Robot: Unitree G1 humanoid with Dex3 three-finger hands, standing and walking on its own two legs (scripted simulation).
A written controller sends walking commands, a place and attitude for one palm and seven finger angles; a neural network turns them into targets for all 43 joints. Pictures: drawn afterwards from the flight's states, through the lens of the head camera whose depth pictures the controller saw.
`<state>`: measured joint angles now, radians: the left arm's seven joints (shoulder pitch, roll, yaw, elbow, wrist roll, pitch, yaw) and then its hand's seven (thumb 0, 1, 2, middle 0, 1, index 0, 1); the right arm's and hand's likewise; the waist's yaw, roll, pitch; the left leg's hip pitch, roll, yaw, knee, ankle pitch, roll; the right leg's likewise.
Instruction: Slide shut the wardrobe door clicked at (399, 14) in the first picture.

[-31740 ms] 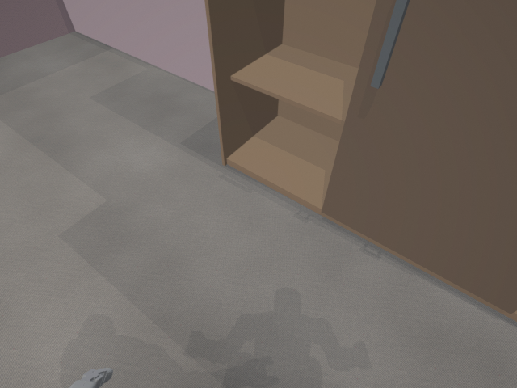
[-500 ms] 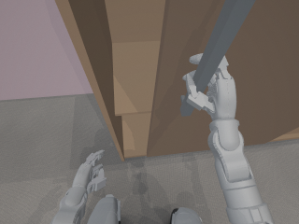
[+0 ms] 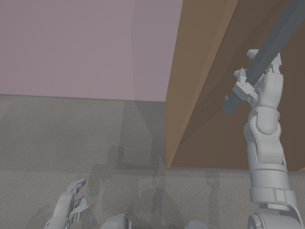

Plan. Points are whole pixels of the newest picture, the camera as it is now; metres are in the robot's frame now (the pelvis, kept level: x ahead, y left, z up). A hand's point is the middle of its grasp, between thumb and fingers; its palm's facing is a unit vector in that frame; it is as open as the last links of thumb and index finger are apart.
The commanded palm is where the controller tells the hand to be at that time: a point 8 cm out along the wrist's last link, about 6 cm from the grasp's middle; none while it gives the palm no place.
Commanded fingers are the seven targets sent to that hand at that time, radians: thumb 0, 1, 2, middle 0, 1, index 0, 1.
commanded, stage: step sideways, sliding the door along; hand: right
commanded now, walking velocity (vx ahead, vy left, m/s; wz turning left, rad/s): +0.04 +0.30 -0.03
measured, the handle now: (252, 65) +0.45 -0.23 +0.17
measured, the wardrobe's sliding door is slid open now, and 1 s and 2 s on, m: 0.00 0.00 0.00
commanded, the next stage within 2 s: stop walking and hold the door there in 0.34 s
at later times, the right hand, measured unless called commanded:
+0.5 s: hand (237, 83) +0.41 -0.19 +0.15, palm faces +0.51 +0.85 -0.12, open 7.1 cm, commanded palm +0.38 -0.19 +0.14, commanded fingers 0.00 -0.90 -0.90 0.45 1.40 0.45 1.40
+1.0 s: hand (239, 84) +0.41 -0.20 +0.15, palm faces +0.60 +0.76 -0.26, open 7.1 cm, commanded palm +0.36 -0.21 +0.14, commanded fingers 0.00 -0.90 -0.90 0.45 1.40 0.45 1.40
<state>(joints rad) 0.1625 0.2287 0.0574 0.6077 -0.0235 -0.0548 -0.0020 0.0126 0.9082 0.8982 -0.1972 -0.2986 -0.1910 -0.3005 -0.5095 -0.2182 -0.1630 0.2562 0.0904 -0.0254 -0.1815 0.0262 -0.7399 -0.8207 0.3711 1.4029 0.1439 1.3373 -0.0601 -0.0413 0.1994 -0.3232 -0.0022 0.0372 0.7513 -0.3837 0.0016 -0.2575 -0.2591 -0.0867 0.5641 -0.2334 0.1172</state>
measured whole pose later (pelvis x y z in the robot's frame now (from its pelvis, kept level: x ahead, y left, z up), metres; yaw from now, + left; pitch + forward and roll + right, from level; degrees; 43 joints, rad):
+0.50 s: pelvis +0.04 +0.12 +0.02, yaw -2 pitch -3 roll +6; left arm 0.12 0.20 0.02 0.61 -0.03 -0.06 -0.02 0.01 0.90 0.90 -0.20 -0.30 -0.20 -0.30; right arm -0.49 -0.35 -0.26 0.25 0.08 -0.07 -0.15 -0.01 -0.68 -0.85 0.37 1.34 0.11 1.32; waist -0.14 -0.07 0.27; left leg -0.47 0.02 0.04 0.95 -0.38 -0.02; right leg -0.04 -0.28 -0.10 0.44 -0.32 0.11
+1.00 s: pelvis +0.09 +0.15 +0.02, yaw +1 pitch -3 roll +2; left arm 0.27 0.29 0.03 0.70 -0.03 -0.07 0.09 0.01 0.91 0.90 -0.20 -0.30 -0.19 -0.30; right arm -0.15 -0.46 -0.48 0.36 0.02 -0.12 -0.17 -0.12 -0.59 -0.80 0.40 1.35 0.19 1.29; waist 0.01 -0.01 0.03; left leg -0.37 0.02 0.03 0.76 -0.38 0.01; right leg -0.23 -0.02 -0.06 0.54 -0.26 -0.04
